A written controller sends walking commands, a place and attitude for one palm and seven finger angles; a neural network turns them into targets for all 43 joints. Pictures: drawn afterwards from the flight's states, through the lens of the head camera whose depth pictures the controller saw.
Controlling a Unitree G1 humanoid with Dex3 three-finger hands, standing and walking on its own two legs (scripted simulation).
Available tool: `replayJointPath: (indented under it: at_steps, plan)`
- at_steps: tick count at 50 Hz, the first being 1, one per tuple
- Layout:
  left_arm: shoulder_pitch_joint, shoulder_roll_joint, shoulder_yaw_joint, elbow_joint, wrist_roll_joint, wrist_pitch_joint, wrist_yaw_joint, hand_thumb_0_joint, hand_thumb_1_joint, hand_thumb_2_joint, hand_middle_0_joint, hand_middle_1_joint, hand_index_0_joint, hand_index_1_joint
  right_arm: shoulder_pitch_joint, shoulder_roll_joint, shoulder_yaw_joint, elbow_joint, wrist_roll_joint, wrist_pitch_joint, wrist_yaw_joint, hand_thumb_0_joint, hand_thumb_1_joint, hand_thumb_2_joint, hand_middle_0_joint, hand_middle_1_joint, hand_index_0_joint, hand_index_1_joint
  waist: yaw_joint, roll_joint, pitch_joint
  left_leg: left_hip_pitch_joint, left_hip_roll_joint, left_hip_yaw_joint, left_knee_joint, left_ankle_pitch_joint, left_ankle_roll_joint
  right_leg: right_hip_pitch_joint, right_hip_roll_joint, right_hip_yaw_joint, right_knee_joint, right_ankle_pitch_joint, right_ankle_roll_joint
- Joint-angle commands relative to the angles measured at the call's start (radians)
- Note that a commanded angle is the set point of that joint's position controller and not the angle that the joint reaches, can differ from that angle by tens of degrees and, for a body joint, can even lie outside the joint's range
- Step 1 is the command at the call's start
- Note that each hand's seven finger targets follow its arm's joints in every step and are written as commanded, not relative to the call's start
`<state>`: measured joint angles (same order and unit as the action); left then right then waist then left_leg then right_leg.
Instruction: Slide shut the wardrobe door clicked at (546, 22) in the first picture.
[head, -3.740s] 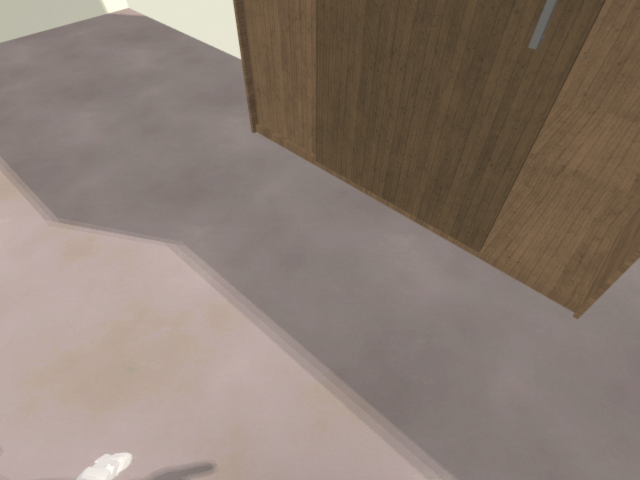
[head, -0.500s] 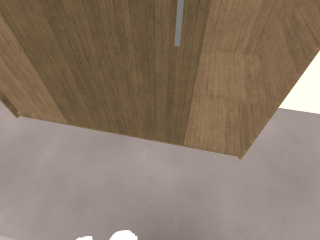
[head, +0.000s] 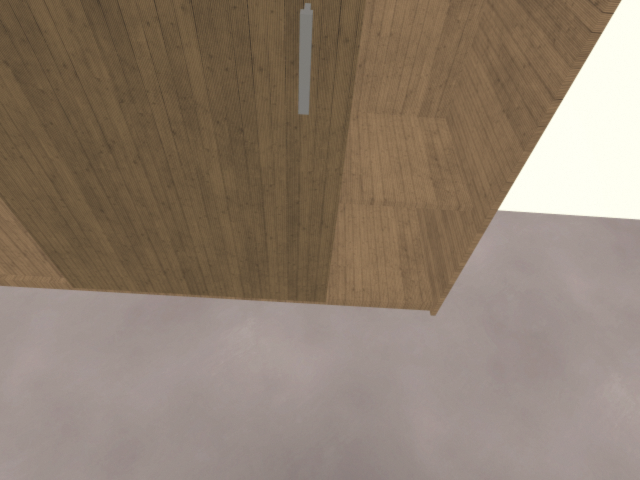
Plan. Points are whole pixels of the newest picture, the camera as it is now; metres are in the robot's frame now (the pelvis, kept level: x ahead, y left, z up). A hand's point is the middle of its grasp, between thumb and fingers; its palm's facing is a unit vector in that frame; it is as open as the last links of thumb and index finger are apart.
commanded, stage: take the last steps up to it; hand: left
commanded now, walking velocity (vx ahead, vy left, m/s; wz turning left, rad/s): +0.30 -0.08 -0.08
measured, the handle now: (305, 61) +0.75 +0.06 +0.15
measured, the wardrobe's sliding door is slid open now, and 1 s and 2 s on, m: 0.39 0.39 0.39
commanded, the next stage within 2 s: come to a stop and stand still in 0.70 s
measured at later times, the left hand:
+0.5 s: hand out of the picture +0.09 +0.11 -0.19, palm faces +0.08 -0.98 -0.18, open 7.3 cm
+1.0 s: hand (253, 346) +0.36 +0.12 -0.18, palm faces +0.04 -0.97 -0.26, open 7.3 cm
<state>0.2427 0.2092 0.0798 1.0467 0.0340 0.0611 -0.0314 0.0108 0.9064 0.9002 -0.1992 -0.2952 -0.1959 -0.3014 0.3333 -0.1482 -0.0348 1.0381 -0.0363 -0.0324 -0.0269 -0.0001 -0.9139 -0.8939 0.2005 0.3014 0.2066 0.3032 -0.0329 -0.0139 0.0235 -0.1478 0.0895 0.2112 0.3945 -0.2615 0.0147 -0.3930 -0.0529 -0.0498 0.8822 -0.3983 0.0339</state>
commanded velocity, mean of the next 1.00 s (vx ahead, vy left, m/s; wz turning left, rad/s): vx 0.12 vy -0.02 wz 0.00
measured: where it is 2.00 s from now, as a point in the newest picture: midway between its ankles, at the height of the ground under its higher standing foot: outside the picture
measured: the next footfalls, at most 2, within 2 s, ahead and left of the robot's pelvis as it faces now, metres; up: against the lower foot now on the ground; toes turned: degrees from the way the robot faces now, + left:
right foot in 0.16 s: +0.07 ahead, -0.16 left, +0.00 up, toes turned -7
left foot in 0.58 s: +0.29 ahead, +0.06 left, +0.00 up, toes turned +11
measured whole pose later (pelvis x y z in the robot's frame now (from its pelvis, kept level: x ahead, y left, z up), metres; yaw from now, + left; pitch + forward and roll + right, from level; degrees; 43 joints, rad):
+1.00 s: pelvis +0.30 -0.07 -0.02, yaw +1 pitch -1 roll +2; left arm 0.20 0.18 0.05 1.04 0.03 -0.02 0.03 0.01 0.92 0.90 -0.20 -0.30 -0.20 -0.30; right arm 0.28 -0.14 -0.03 1.11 -0.01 0.00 -0.02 0.00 -0.92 -0.89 0.20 0.30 0.20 0.30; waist -0.01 0.00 0.05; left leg -0.16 0.05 0.16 0.54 -0.36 -0.02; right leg -0.36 -0.06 -0.07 0.60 -0.21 -0.01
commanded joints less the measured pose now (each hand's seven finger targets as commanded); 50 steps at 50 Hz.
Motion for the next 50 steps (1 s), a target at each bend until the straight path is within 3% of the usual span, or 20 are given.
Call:
replayJointPath:
  at_steps: [1,3,6,7,8,9,11,14,24,26,28,29,30,31,34,37,45,47,49,50]
  plan:
    - [-0.14,0.008,-0.009,-0.109,-0.006,-0.051,-0.009,0.0,0.9,0.9,-0.2,-0.3,-0.2,-0.3,0.11,-0.194,-0.052,0.01,-0.005,-0.011,-0.01,0.0,-0.9,-0.9,0.2,0.3,0.2,0.3,-0.045,0.192,0.022,0.103,0.271,-0.246,-0.171,0.07,0.116,-0.085,-0.014,-0.038,-0.174,-0.029,-0.016]
    - [-0.114,0.006,-0.01,-0.095,-0.009,-0.059,-0.007,0.0,0.9,0.9,-0.2,-0.3,-0.2,-0.3,0.098,-0.19,-0.052,0.021,-0.005,-0.008,-0.004,0.0,-0.9,-0.9,0.2,0.3,0.2,0.3,-0.025,0.189,0.019,0.041,0.256,-0.234,-0.144,0.058,0.101,0.018,0.005,-0.059,-0.272,-0.008,-0.029]
    - [0.064,0.042,0.002,-0.014,-0.009,-0.081,0.007,0.0,0.9,0.9,-0.2,-0.3,-0.2,-0.3,0.064,-0.154,-0.043,0.032,0.008,-0.007,0.007,0.0,-0.9,-0.9,0.2,0.3,0.2,0.3,0.068,0.073,-0.046,-0.153,0.168,-0.131,0.051,-0.046,0.022,0.384,0.002,-0.05,-0.493,0.174,-0.062]
    - [0.174,0.122,0.017,0.022,-0.005,-0.094,0.021,0.0,0.9,0.9,-0.2,-0.3,-0.2,-0.3,0.044,-0.096,-0.027,0.013,0.021,-0.01,0.016,0.0,-0.9,-0.9,0.2,0.3,0.2,0.3,0.12,-0.129,-0.084,-0.354,0.085,-0.017,0.274,-0.155,-0.018,0.576,-0.181,0.152,-0.566,0.032,-0.124]
    - [0.25,0.206,0.029,0.044,-0.013,-0.093,0.034,0.0,0.9,0.9,-0.2,-0.3,-0.2,-0.3,-0.046,-0.073,-0.013,-0.038,0.017,-0.003,0.021,0.0,-0.9,-0.9,0.2,0.3,0.2,0.3,0.155,-0.296,-0.037,-0.544,0.007,-0.023,0.517,-0.374,-0.038,0.567,-0.357,0.426,-0.687,-0.058,-0.212]
    - [0.246,0.192,0.025,0.042,-0.02,-0.087,0.043,0.0,0.9,0.9,-0.2,-0.3,-0.2,-0.3,-0.094,-0.101,-0.024,-0.051,0.009,0.005,0.022,0.0,-0.9,-0.9,0.2,0.3,0.2,0.3,0.155,-0.176,0.019,-0.574,0.032,-0.13,0.633,-0.333,-0.025,0.462,-0.372,0.424,-0.728,-0.134,-0.239]
    - [0.144,0.122,0.014,0.03,-0.019,-0.1,0.048,0.0,0.9,0.9,-0.2,-0.3,-0.2,-0.3,-0.072,-0.091,-0.033,-0.023,0.006,0.009,0.028,0.0,-0.9,-0.9,0.2,0.3,0.2,0.3,0.1,-0.2,0.099,-0.567,0.069,-0.152,0.705,-0.185,-0.021,0.342,-0.308,0.341,-0.75,-0.136,-0.21]
    - [0.066,0.039,-0.013,0.009,-0.012,-0.117,0.052,0.0,0.9,0.9,-0.2,-0.3,-0.2,-0.3,0.006,-0.056,-0.038,0.015,0.003,0.02,0.035,0.0,-0.9,-0.9,0.2,0.3,0.2,0.3,0.018,-0.083,0.137,-0.457,0.076,-0.14,0.671,-0.068,-0.036,0.2,-0.235,0.144,-0.749,0.063,-0.191]
    - [0.166,0.084,-0.014,0.052,-0.007,-0.141,0.051,0.0,0.9,0.9,-0.2,-0.3,-0.2,-0.3,-0.174,-0.052,-0.027,-0.071,0.013,-0.006,0.055,0.0,-0.9,-0.9,0.2,0.3,0.2,0.3,0.047,-0.091,0.101,-0.391,0.03,-0.093,0.318,0.023,-0.012,0.346,-0.221,0.055,-0.652,0.475,-0.196]
    - [0.169,0.093,-0.014,0.06,-0.011,-0.138,0.05,0.0,0.9,0.9,-0.2,-0.3,-0.2,-0.3,-0.14,-0.064,-0.027,-0.06,0.012,-0.015,0.048,0.0,-0.9,-0.9,0.2,0.3,0.2,0.3,0.021,-0.071,0.074,-0.276,-0.016,-0.056,0.239,0.028,0.005,0.35,-0.201,0.032,-0.559,0.608,-0.181]
    - [0.167,0.079,-0.018,0.065,-0.018,-0.134,0.049,0.0,0.9,0.9,-0.2,-0.3,-0.2,-0.3,0.056,-0.114,-0.039,0.003,0.002,-0.025,0.032,0.0,-0.9,-0.9,0.2,0.3,0.2,0.3,-0.062,0.019,-0.034,0.043,-0.048,-0.056,0.134,0.139,0.025,0.247,-0.131,-0.035,-0.264,0.679,-0.131]
    - [0.207,0.036,-0.022,0.048,-0.028,-0.131,0.045,0.0,0.9,0.9,-0.2,-0.3,-0.2,-0.3,0.17,-0.211,-0.058,0.023,-0.011,-0.033,0.019,0.0,-0.9,-0.9,0.2,0.3,0.2,0.3,-0.095,0.193,-0.137,0.264,0.162,-0.323,0.077,0.224,0.101,0.051,-0.03,-0.088,-0.01,0.414,-0.077]
    - [0.205,0.001,-0.033,0.021,-0.036,-0.135,0.036,0.0,0.9,0.9,-0.2,-0.3,-0.2,-0.3,0.242,-0.283,-0.07,0.038,0.001,-0.027,0.012,0.0,-0.9,-0.9,0.2,0.3,0.2,0.3,-0.096,0.367,-0.206,0.361,0.374,-0.62,-0.052,0.342,0.214,-0.118,0.072,-0.075,0.287,-0.16,-0.055]
    - [0.164,0.04,-0.022,0.014,-0.024,-0.131,0.041,0.0,0.9,0.9,-0.2,-0.3,-0.2,-0.3,0.182,-0.27,-0.063,0.031,0.013,-0.018,0.009,0.0,-0.9,-0.9,0.2,0.3,0.2,0.3,-0.078,0.241,-0.171,0.264,0.379,-0.6,-0.1,0.203,0.237,-0.132,0.026,0.017,0.391,-0.19,-0.08]
    - [0.089,-0.002,-0.019,0.018,-0.014,-0.118,0.025,0.0,0.9,0.9,-0.2,-0.3,-0.2,-0.3,0.0,-0.143,-0.028,-0.011,0.012,-0.036,0.0,0.0,-0.9,-0.9,0.2,0.3,0.2,0.3,-0.008,0.065,0.036,-0.012,0.275,-0.4,-0.159,0.211,0.165,-0.16,-0.065,0.056,0.373,0.025,-0.064]
    - [0.175,-0.044,-0.021,0.038,-0.012,-0.091,0.029,0.0,0.9,0.9,-0.2,-0.3,-0.2,-0.3,-0.033,-0.109,-0.014,-0.006,0.018,-0.051,-0.004,0.0,-0.9,-0.9,0.2,0.3,0.2,0.3,0.048,0.104,-0.013,-0.042,0.202,-0.213,-0.149,0.423,0.137,-0.069,-0.061,0.023,0.238,0.075,-0.039]
    - [0.108,-0.035,-0.033,0.004,-0.016,-0.074,0.054,0.0,0.9,0.9,-0.2,-0.3,-0.2,-0.3,-0.063,-0.127,-0.016,0.007,0.013,-0.016,-0.01,0.0,-0.9,-0.9,0.2,0.3,0.2,0.3,0.059,0.146,-0.006,-0.044,0.164,-0.141,-0.016,0.61,0.101,0.114,-0.019,-0.022,-0.27,0.21,-0.025]
    - [0.15,0.03,-0.023,0.007,-0.011,-0.079,0.06,0.0,0.9,0.9,-0.2,-0.3,-0.2,-0.3,-0.054,-0.119,-0.023,0.011,0.023,0.0,-0.008,0.0,-0.9,-0.9,0.2,0.3,0.2,0.3,0.079,0.085,-0.031,-0.055,0.105,-0.123,0.074,0.411,0.035,0.206,-0.045,-0.006,-0.432,0.471,-0.02]
    - [0.131,0.151,-0.007,-0.005,-0.005,-0.088,0.071,0.0,0.9,0.9,-0.2,-0.3,-0.2,-0.3,0.026,-0.064,-0.026,0.016,0.037,0.023,0.0,0.0,-0.9,-0.9,0.2,0.3,0.2,0.3,0.042,-0.144,-0.071,-0.188,-0.041,-0.09,0.247,-0.133,-0.038,0.299,-0.293,0.238,-0.402,1.066,-0.152]
    - [0.135,0.172,-0.004,-0.013,-0.01,-0.084,0.068,0.0,0.9,0.9,-0.2,-0.3,-0.2,-0.3,0.036,-0.06,-0.033,0.015,0.037,0.04,-0.005,0.0,-0.9,-0.9,0.2,0.3,0.2,0.3,0.05,-0.15,-0.107,-0.171,-0.063,-0.109,0.401,-0.319,-0.043,0.293,-0.362,0.232,-0.438,1.162,-0.223]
